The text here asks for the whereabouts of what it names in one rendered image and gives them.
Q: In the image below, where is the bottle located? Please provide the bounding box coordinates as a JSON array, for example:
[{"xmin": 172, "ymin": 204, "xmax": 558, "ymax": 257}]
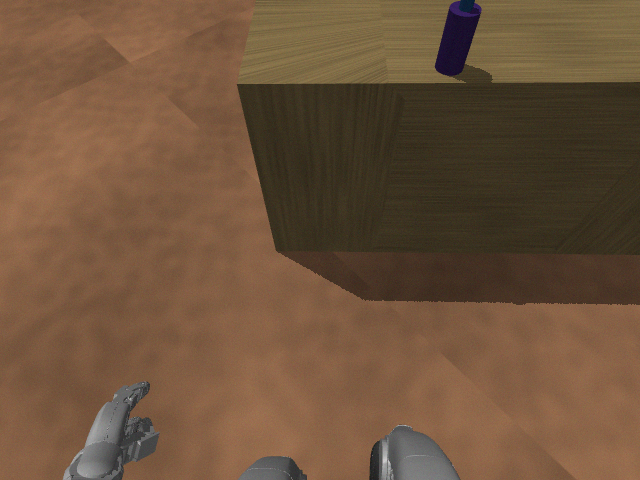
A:
[{"xmin": 435, "ymin": 0, "xmax": 482, "ymax": 76}]

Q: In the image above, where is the left robot hand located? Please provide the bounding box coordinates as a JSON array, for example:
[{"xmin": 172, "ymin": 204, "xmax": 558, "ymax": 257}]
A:
[{"xmin": 84, "ymin": 381, "xmax": 160, "ymax": 466}]

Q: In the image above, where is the left robot arm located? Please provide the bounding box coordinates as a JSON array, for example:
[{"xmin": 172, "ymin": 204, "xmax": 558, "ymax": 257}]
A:
[{"xmin": 63, "ymin": 442, "xmax": 124, "ymax": 480}]

